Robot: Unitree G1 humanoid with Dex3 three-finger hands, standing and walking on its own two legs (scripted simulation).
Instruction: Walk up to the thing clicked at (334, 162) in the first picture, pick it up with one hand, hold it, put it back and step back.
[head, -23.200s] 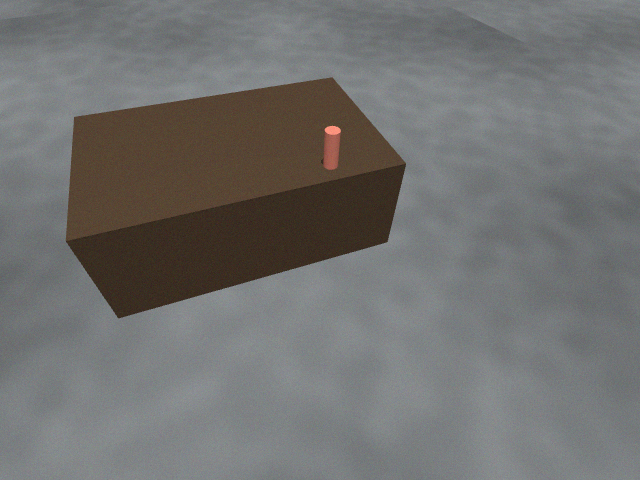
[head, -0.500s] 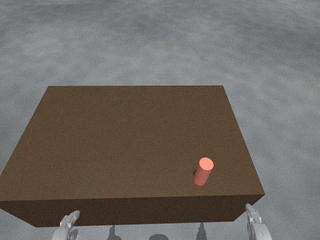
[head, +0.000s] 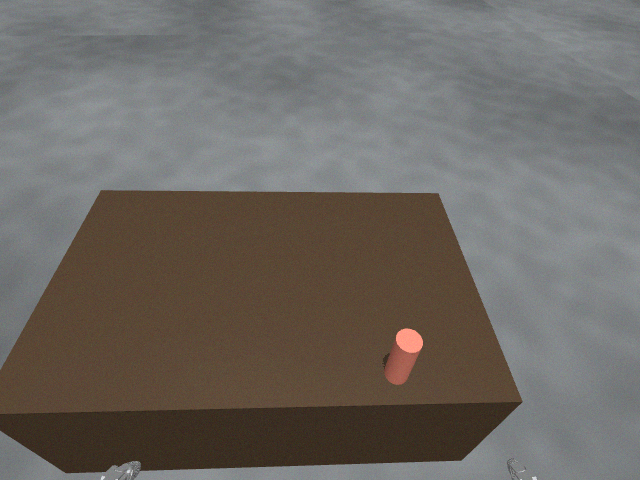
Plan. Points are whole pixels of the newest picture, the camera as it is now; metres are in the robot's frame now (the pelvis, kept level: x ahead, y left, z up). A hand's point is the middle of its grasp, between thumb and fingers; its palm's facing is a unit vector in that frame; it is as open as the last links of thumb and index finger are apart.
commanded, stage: home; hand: right
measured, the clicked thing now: (402, 357) +0.42 -0.19 -0.26
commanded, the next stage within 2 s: stand in 1.42 s
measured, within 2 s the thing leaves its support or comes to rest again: neither
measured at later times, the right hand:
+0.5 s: hand out of the picture +0.06 -0.25 -0.12, palm faces -0.02 +0.92 -0.39, open 17.4 cm
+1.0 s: hand out of the picture +0.08 -0.24 -0.12, palm faces -0.03 +0.92 -0.38, open 17.4 cm
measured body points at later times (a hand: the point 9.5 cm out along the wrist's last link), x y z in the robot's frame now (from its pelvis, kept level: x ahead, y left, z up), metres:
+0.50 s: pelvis +0.01 +0.00 +0.03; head -0.01 +0.02 +0.48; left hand +0.05 +0.29 -0.12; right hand +0.06 -0.30 -0.09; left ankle +0.05 +0.12 -0.71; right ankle -0.02 -0.13 -0.71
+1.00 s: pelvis +0.01 +0.01 +0.03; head +0.01 +0.03 +0.48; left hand +0.06 +0.31 -0.12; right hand +0.08 -0.29 -0.09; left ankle +0.05 +0.12 -0.71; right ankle -0.02 -0.13 -0.71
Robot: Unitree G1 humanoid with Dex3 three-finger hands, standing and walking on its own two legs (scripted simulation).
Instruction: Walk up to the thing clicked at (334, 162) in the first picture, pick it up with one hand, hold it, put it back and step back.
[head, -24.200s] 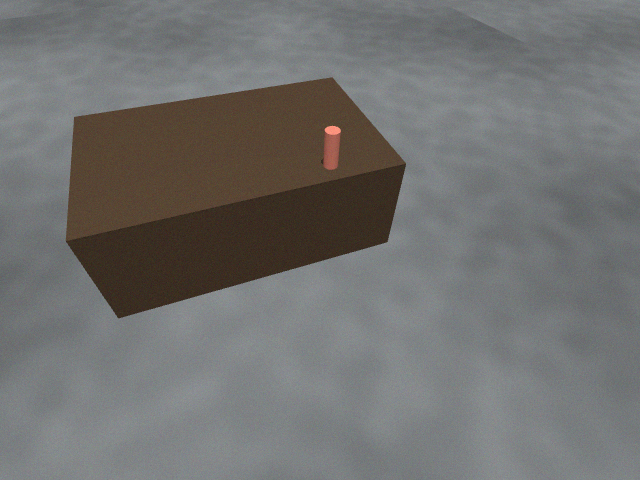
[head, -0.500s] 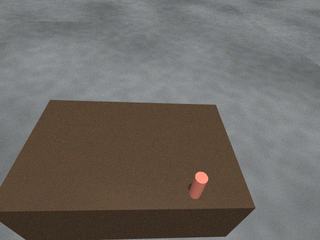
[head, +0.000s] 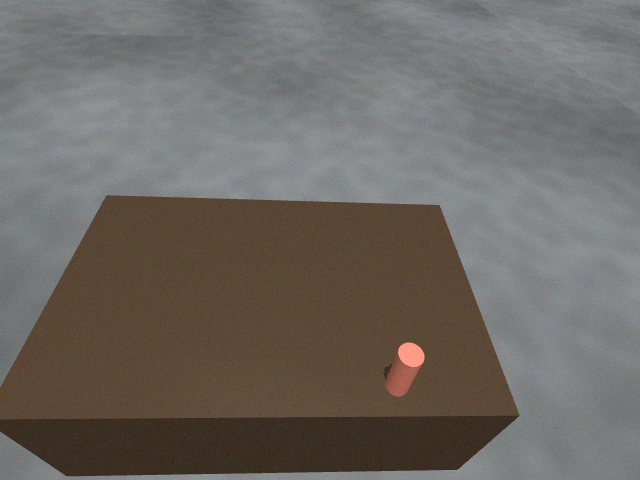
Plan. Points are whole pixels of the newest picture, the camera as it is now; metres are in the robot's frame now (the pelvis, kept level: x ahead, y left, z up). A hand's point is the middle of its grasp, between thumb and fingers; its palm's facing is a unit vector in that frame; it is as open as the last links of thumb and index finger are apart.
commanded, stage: home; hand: right
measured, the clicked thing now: (403, 370) +0.41 -0.21 -0.29
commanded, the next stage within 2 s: stand in 0.42 s
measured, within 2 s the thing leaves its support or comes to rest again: neither
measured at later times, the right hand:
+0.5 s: hand out of the picture +0.09 -0.25 -0.15, palm faces -0.02 +0.93 -0.38, open 17.4 cm
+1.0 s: hand out of the picture +0.09 -0.25 -0.15, palm faces -0.04 +0.93 -0.37, open 8.8 cm
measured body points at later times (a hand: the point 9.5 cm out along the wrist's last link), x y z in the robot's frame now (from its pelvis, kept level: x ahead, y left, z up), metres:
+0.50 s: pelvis +0.02 +0.00 +0.00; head +0.02 +0.01 +0.45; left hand +0.08 +0.29 -0.14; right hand +0.09 -0.30 -0.12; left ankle +0.04 +0.11 -0.75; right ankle -0.04 -0.14 -0.75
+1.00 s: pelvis +0.02 +0.00 +0.00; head +0.02 +0.01 +0.45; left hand +0.07 +0.30 -0.14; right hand +0.09 -0.30 -0.13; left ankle +0.04 +0.11 -0.75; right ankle -0.04 -0.14 -0.75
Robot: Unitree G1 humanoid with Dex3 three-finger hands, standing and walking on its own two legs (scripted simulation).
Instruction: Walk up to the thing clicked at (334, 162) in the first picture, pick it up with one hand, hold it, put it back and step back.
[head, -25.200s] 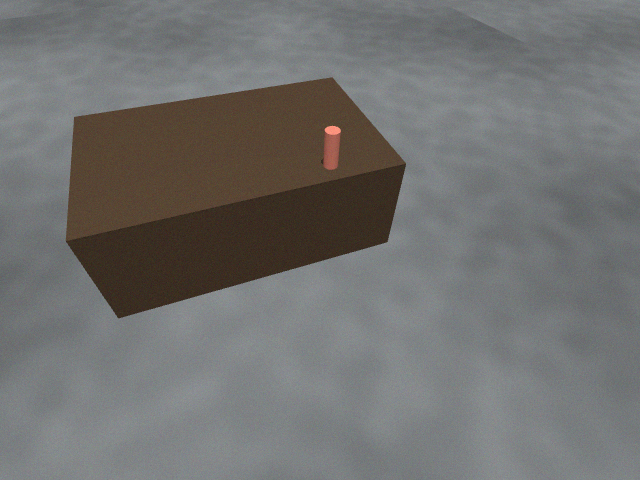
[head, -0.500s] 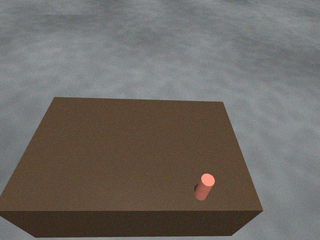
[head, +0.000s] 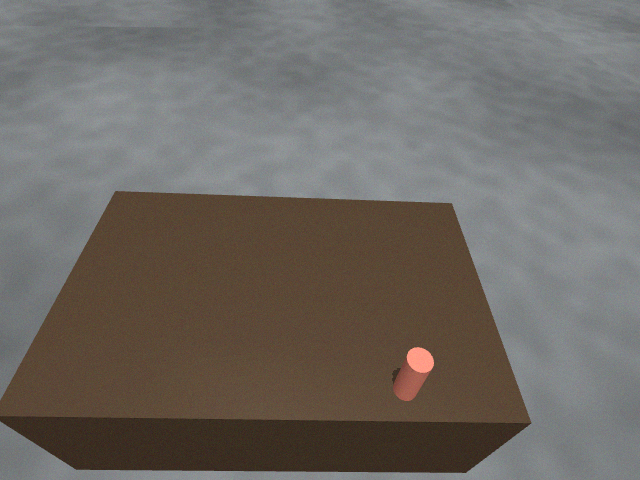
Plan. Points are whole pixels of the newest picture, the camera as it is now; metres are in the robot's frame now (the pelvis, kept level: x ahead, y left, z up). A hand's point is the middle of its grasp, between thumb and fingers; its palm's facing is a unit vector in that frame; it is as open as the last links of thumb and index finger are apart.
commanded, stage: stand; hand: right
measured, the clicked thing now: (412, 375) +0.39 -0.22 -0.29
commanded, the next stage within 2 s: none
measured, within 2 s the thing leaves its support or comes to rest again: neither
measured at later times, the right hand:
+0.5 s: hand out of the picture +0.07 -0.26 -0.15, palm faces -0.03 +0.93 -0.36, open 7.4 cm
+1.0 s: hand out of the picture +0.07 -0.26 -0.15, palm faces -0.03 +0.93 -0.36, open 7.4 cm
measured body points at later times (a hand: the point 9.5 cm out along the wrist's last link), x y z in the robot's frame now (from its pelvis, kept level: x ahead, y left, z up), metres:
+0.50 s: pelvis +0.00 +0.00 +0.00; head +0.01 +0.01 +0.45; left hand +0.06 +0.30 -0.14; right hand +0.08 -0.30 -0.13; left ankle +0.02 +0.11 -0.75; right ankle -0.06 -0.14 -0.75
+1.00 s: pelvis +0.00 +0.00 +0.00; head +0.01 +0.00 +0.45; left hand +0.06 +0.30 -0.14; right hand +0.07 -0.30 -0.13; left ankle +0.02 +0.11 -0.75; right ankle -0.06 -0.14 -0.75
